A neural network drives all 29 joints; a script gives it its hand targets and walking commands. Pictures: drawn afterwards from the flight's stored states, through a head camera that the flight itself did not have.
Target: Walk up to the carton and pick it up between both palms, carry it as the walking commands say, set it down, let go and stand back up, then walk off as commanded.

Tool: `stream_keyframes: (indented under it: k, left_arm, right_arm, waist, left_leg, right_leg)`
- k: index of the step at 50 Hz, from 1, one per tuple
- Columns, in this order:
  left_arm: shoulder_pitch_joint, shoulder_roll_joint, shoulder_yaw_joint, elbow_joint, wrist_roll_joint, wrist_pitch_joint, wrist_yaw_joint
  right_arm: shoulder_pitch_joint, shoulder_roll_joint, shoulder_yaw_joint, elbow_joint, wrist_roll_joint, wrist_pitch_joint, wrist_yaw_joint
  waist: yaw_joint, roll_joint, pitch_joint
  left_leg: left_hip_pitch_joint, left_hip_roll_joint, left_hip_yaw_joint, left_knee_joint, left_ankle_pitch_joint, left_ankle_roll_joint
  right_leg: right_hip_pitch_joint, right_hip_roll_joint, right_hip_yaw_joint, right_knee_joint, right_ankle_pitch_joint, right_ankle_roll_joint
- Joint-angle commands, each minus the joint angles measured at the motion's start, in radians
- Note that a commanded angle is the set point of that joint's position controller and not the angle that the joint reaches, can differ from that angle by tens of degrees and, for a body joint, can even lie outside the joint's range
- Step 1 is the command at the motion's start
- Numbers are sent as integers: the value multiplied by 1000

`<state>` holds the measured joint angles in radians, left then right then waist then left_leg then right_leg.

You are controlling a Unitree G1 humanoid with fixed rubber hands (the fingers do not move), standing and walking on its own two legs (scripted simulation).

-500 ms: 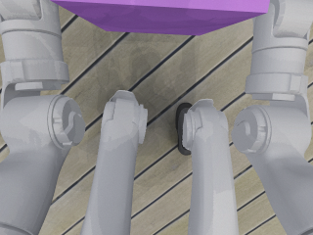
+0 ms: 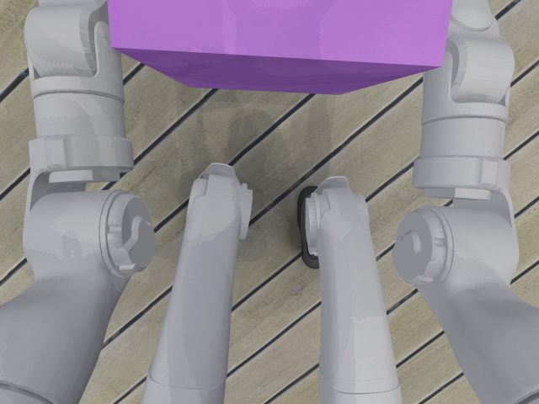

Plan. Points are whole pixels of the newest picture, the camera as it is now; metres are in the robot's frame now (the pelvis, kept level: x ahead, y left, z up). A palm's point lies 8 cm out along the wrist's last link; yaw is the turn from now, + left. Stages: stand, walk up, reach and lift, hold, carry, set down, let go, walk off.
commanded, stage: reach and lift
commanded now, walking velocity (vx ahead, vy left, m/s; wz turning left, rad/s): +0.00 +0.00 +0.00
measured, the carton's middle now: out of the picture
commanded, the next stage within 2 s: none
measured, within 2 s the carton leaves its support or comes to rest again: neither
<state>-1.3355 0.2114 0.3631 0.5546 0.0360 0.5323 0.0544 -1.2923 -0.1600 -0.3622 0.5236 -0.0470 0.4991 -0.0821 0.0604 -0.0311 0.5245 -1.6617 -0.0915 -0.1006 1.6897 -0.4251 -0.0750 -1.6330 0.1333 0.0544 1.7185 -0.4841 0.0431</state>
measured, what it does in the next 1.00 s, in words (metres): rises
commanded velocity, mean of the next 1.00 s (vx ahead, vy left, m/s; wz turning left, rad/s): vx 0.00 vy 0.00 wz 0.00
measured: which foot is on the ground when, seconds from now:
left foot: down 0.00-1.00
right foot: down 0.00-1.00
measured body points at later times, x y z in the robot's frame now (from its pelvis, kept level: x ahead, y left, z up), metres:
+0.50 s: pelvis +0.00 +0.00 +0.06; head +0.31 +0.03 +0.37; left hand +0.52 +0.21 -0.03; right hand +0.54 -0.12 -0.03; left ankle +0.16 +0.13 -0.49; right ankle +0.14 -0.12 -0.49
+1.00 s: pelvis +0.01 +0.00 +0.12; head +0.29 +0.02 +0.45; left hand +0.50 +0.20 +0.04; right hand +0.51 -0.13 +0.04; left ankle +0.16 +0.13 -0.49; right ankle +0.14 -0.12 -0.49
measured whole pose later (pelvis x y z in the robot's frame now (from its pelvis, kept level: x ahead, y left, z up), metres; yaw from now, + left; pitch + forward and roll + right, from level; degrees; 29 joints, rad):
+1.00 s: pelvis +0.01 +0.00 +0.12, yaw +1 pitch +12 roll +0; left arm -1.08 0.14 0.32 0.51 0.04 0.50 0.05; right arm -1.04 -0.10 -0.32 0.49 -0.06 0.47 -0.07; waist 0.05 -0.02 0.52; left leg -1.14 -0.08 -0.12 1.26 -0.33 -0.06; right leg -1.12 0.12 0.09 1.29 -0.38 0.03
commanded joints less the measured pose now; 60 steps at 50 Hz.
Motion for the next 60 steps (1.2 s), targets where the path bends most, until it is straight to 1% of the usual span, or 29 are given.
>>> stream_keyframes:
  k: [1, 5, 6, 7, 10, 11, 21, 22, 23, 25, 26, 27, 30, 32, 34, 36, 37, 38, 39, 42, 43, 44, 46, 48, 52, 55, 57, 58, 60]
  left_arm:
    - [-704, -1052, -563, -178, -187, -43, -252]
    - [-717, -1051, -567, -201, -191, -48, -253]
    - [-724, -1051, -577, -216, -194, -47, -251]
    - [-693, -1038, -553, -177, -181, -47, -253]
    - [-665, -1049, -557, -162, -175, -43, -258]
    - [-653, -1051, -564, -171, -178, -47, -260]
    - [-614, -1111, -622, -216, -204, -56, -260]
    - [-610, -1100, -599, -183, -188, -59, -260]
    - [-620, -1123, -636, -235, -203, -61, -259]
    - [-595, -1132, -644, -239, -203, -60, -253]
    - [-591, -1151, -635, -203, -200, -60, -251]
    - [-603, -1140, -636, -218, -195, -62, -251]
    - [-595, -1159, -651, -233, -200, -63, -246]
    - [-569, -1151, -656, -229, -197, -62, -246]
    - [-578, -1176, -644, -200, -195, -64, -249]
    - [-545, -1173, -632, -183, -180, -66, -252]
    - [-554, -1208, -659, -208, -199, -66, -253]
    - [-514, -1195, -649, -189, -186, -64, -253]
    - [-522, -1188, -671, -227, -196, -69, -253]
    - [-483, -1205, -664, -197, -186, -72, -259]
    - [-486, -1199, -670, -224, -187, -75, -261]
    - [-497, -1196, -671, -242, -192, -76, -263]
    - [-468, -1184, -662, -225, -178, -81, -267]
    - [-435, -1185, -664, -218, -173, -89, -275]
    - [-422, -1183, -681, -256, -166, -98, -276]
    - [-399, -1172, -676, -254, -163, -99, -279]
    - [-387, -1172, -687, -268, -165, -101, -282]
    - [-376, -1165, -676, -254, -155, -99, -284]
    - [-381, -1183, -691, -260, -161, -97, -286]
  right_arm:
    - [-842, 1006, 606, -188, 178, -44, 255]
    - [-850, 1032, 630, -222, 191, -46, 250]
    - [-854, 1020, 631, -238, 197, -47, 248]
    - [-825, 1019, 621, -193, 187, -42, 247]
    - [-821, 1009, 613, -199, 173, -44, 250]
    - [-804, 1033, 629, -199, 181, -46, 249]
    - [-731, 1034, 631, -210, 175, -59, 257]
    - [-741, 1032, 628, -192, 167, -60, 258]
    - [-714, 1043, 635, -207, 168, -60, 263]
    - [-726, 1032, 644, -234, 174, -66, 266]
    - [-710, 1023, 625, -201, 163, -65, 268]
    - [-713, 1028, 624, -202, 163, -66, 272]
    - [-726, 1022, 641, -230, 169, -69, 279]
    - [-704, 1044, 658, -237, 173, -67, 279]
    - [-696, 1037, 630, -200, 158, -69, 282]
    - [-689, 1045, 639, -210, 151, -72, 286]
    - [-682, 1046, 649, -218, 167, -73, 292]
    - [-687, 1032, 646, -230, 157, -74, 291]
    - [-666, 1060, 671, -251, 174, -74, 290]
    - [-605, 1068, 653, -204, 159, -74, 292]
    - [-624, 1080, 669, -237, 167, -77, 292]
    - [-600, 1079, 668, -218, 165, -73, 293]
    - [-587, 1091, 679, -227, 164, -78, 292]
    - [-562, 1089, 675, -221, 149, -83, 290]
    - [-530, 1119, 702, -241, 165, -89, 291]
    - [-536, 1111, 715, -249, 165, -90, 294]
    - [-511, 1128, 724, -254, 164, -90, 294]
    - [-526, 1112, 721, -253, 167, -93, 294]
    - [-516, 1107, 718, -257, 166, -92, 297]
  waist:
    - [30, 12, -2476]
    - [50, -1, -2497]
    - [48, 15, -2518]
    - [54, 6, -2463]
    - [42, 6, -2445]
    - [53, 2, -2452]
    - [3, 37, -2455]
    - [23, 30, -2418]
    - [-6, 36, -2471]
    - [3, 52, -2481]
    - [-10, 62, -2429]
    - [4, 64, -2421]
    - [-12, 56, -2432]
    - [2, 38, -2430]
    - [-18, 47, -2374]
    - [-5, 36, -2359]
    - [-18, 50, -2393]
    - [-11, 48, -2386]
    - [-4, 44, -2413]
    - [-17, 36, -2345]
    - [-7, 40, -2378]
    - [-16, 38, -2370]
    - [1, 33, -2327]
    - [-9, 18, -2317]
    - [5, 29, -2306]
    - [23, 22, -2304]
    - [17, 0, -2294]
    - [25, 15, -2270]
    - [15, 24, -2257]
  left_leg:
    - [834, -52, 170, -189, 259, 35]
    - [862, -50, 169, -218, 242, 41]
    - [876, -54, 172, -224, 250, 39]
    - [843, -53, 174, -231, 234, 41]
    - [862, -50, 170, -260, 203, 37]
    - [877, -51, 168, -266, 228, 43]
    - [1004, -44, 139, -343, 256, 29]
    - [964, -46, 148, -345, 231, 30]
    - [1038, -47, 136, -360, 252, 25]
    - [1087, -48, 127, -371, 265, 24]
    - [1070, -46, 118, -386, 230, 21]
    - [1082, -48, 116, -400, 221, 22]
    - [1126, -48, 104, -421, 184, 23]
    - [1148, -45, 104, -440, 210, 27]
    - [1125, -42, 98, -460, 150, 27]
    - [1132, -43, 95, -478, 150, 31]
    - [1182, -42, 88, -492, 161, 26]
    - [1181, -42, 89, -491, 185, 26]
    - [1203, -43, 96, -498, 226, 29]
    - [1203, -39, 93, -530, 239, 29]
    - [1214, -42, 100, -533, 245, 30]
    - [1211, -42, 97, -541, 244, 32]
    - [1196, -42, 105, -556, 252, 38]
    - [1195, -42, 104, -572, 263, 39]
    - [1239, -42, 104, -602, 301, 45]
    - [1258, -43, 100, -634, 286, 49]
    - [1266, -43, 98, -654, 292, 55]
    - [1255, -41, 100, -663, 270, 56]
    - [1285, -40, 97, -686, 266, 52]
  right_leg:
    - [693, 44, -93, -250, 197, -22]
    - [751, 42, -83, -279, 191, -19]
    - [776, 44, -79, -286, 200, -19]
    - [760, 40, -74, -295, 183, -16]
    - [773, 39, -76, -325, 159, -16]
    - [784, 37, -74, -329, 179, -15]
    - [829, 36, -67, -403, 208, -23]
    - [811, 35, -63, -411, 177, -22]
    - [838, 37, -74, -419, 206, -23]
    - [832, 39, -68, -428, 206, -27]
    - [807, 37, -68, -435, 176, -28]
    - [801, 38, -67, -446, 167, -30]
    - [816, 34, -67, -469, 142, -31]
    - [859, 33, -63, -490, 166, -27]
    - [840, 30, -59, -512, 117, -32]
    - [858, 29, -58, -525, 123, -30]
    - [873, 29, -60, -535, 132, -33]
    - [869, 29, -56, -540, 144, -34]
    - [919, 31, -52, -553, 185, -31]
    - [924, 28, -50, -583, 193, -30]
    - [970, 29, -41, -594, 205, -29]
    - [974, 28, -44, -601, 208, -29]
    - [1002, 22, -34, -623, 215, -27]
    - [1028, 24, -34, -640, 229, -26]
    - [1083, 21, -23, -676, 270, -25]
    - [1119, 16, -18, -702, 254, -24]
    - [1153, 16, -18, -720, 271, -21]
    - [1140, 12, -11, -730, 248, -22]
    - [1154, 10, -10, -752, 244, -26]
